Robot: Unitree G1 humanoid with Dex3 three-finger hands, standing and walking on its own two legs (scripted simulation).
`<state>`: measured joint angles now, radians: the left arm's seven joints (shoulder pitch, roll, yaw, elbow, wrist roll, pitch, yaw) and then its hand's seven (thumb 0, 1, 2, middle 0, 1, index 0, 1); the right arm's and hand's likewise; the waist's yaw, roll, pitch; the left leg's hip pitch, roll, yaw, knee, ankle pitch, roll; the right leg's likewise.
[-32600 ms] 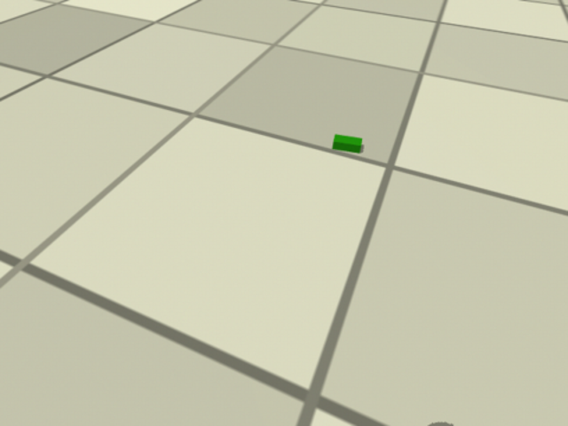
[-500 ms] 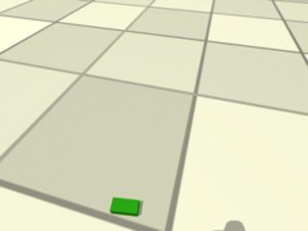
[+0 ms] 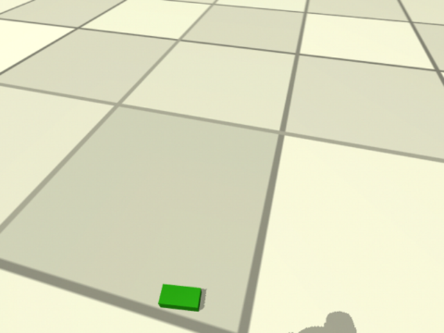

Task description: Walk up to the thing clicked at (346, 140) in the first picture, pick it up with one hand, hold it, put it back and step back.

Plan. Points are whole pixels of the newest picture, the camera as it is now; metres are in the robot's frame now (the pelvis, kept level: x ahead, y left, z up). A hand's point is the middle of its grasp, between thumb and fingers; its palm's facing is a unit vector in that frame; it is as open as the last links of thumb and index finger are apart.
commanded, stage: stand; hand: left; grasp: from above
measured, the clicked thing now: (180, 297) +0.42 +0.20 -0.75
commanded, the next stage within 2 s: step back in 0.82 s
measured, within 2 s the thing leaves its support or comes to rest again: neither
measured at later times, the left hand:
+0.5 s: hand out of the picture +0.08 +0.24 -0.16, palm faces +0.00 -0.94 -0.34, open 7.4 cm
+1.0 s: hand out of the picture +0.07 +0.27 -0.16, palm faces +0.01 -0.93 -0.37, open 7.4 cm
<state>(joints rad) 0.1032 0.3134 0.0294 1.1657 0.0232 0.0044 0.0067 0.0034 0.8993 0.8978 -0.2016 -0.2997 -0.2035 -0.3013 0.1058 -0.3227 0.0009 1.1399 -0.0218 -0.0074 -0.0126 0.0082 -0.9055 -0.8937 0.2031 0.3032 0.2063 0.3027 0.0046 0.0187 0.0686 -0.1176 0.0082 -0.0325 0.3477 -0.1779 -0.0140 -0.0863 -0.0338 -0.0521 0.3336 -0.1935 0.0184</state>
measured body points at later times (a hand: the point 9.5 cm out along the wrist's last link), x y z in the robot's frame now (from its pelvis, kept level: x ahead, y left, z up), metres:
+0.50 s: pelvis +0.00 +0.00 +0.00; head +0.01 -0.01 +0.45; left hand +0.08 +0.29 -0.13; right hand +0.08 -0.30 -0.14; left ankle +0.01 +0.13 -0.75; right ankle -0.01 -0.13 -0.75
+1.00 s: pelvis -0.03 +0.01 -0.01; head +0.02 +0.00 +0.43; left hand +0.07 +0.32 -0.14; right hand +0.07 -0.31 -0.14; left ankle -0.01 +0.12 -0.73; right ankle -0.01 -0.13 -0.75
